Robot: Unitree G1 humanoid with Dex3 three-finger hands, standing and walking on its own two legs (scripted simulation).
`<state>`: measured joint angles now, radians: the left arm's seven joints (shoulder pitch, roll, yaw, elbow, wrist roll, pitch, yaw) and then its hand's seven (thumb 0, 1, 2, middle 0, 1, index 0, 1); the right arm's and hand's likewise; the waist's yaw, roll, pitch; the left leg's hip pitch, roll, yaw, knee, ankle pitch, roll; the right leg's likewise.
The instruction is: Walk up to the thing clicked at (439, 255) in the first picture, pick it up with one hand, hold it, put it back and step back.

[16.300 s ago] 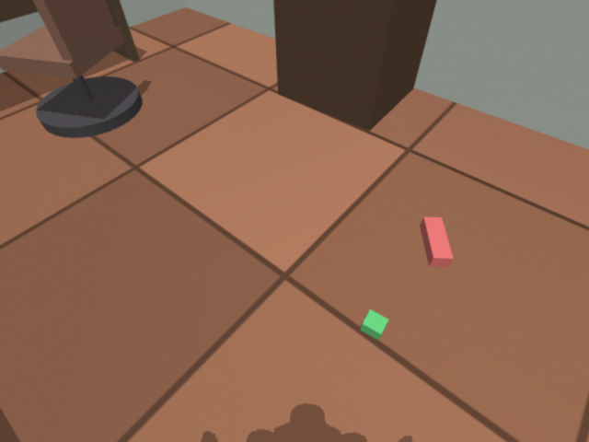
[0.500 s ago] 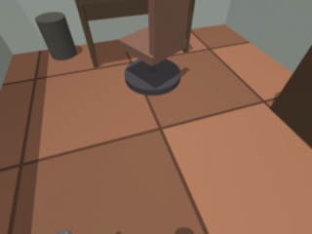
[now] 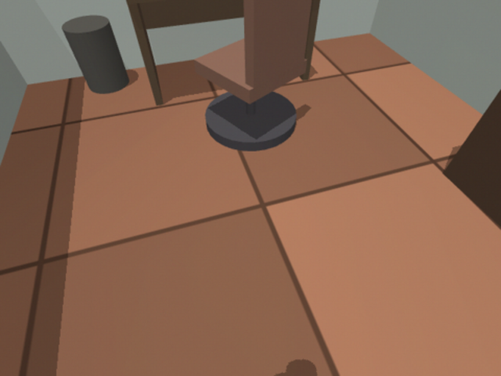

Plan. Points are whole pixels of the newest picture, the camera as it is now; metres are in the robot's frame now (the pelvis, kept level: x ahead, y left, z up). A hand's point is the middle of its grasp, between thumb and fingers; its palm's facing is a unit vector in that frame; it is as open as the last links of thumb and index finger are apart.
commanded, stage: stand
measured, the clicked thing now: out of the picture -0.21 -1.00 -0.75
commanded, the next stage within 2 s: none
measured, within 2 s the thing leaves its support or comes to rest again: neither
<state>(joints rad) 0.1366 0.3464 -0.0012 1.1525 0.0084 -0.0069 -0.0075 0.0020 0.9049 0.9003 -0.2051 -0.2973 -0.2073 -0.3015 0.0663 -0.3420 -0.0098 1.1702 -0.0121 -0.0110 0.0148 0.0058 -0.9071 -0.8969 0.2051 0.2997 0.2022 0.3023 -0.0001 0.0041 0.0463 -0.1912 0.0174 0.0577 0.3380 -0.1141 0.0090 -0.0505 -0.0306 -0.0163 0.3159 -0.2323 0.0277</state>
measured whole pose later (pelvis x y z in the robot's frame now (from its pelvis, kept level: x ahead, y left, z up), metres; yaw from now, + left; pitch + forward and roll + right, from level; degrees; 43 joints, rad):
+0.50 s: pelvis +0.01 +0.00 +0.00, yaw +0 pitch -2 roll +0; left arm 0.11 0.35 0.00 1.13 0.01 0.00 -0.01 0.00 0.90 0.90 -0.21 -0.30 -0.21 -0.30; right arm 0.07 -0.34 -0.01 1.16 -0.01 -0.01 0.01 0.01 -0.91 -0.90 0.20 0.30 0.20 0.30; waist -0.01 -0.01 0.05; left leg -0.17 0.01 0.06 0.34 -0.13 0.01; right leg -0.02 -0.04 -0.02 0.29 -0.23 0.03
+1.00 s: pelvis +0.01 +0.00 +0.00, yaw +0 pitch -2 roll +0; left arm 0.14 0.35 0.00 1.13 0.01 0.00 -0.01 0.00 0.90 0.90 -0.21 -0.30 -0.21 -0.30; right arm 0.08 -0.34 -0.01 1.16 -0.01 -0.01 0.01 0.01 -0.91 -0.90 0.21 0.30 0.20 0.30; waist 0.00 -0.01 0.05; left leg -0.16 0.01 0.06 0.33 -0.13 0.01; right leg -0.01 -0.04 -0.02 0.30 -0.24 0.03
